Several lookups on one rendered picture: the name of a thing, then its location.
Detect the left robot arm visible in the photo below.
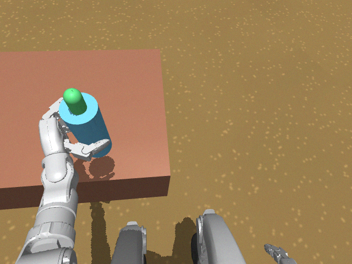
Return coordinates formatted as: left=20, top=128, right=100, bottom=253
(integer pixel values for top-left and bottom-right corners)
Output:
left=15, top=152, right=79, bottom=264

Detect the bottle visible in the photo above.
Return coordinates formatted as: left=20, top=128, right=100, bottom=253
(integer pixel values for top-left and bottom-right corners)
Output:
left=59, top=88, right=112, bottom=158

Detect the right robot hand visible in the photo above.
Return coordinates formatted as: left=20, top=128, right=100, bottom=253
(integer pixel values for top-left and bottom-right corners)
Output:
left=264, top=244, right=297, bottom=264

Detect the left robot hand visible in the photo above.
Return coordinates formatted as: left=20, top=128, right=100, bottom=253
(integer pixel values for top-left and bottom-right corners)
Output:
left=38, top=97, right=111, bottom=161

